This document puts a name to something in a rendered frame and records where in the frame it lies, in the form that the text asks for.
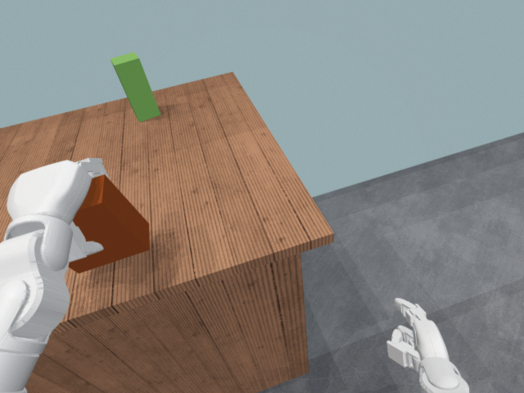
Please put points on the sponge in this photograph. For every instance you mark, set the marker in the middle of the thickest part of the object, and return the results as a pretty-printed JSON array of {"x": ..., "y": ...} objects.
[{"x": 108, "y": 218}]

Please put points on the robot right hand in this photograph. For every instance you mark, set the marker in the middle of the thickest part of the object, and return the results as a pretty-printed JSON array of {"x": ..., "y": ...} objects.
[{"x": 408, "y": 347}]

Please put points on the right robot forearm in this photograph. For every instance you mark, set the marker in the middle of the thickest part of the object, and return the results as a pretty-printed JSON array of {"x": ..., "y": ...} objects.
[{"x": 438, "y": 375}]

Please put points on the table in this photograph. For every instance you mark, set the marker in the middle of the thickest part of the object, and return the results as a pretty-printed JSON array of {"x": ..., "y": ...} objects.
[{"x": 217, "y": 303}]

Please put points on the robot left hand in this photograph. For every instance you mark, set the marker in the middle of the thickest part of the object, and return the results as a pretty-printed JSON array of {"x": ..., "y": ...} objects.
[{"x": 57, "y": 190}]

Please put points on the left robot forearm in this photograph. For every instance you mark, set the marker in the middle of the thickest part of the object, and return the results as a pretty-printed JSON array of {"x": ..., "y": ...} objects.
[{"x": 34, "y": 298}]

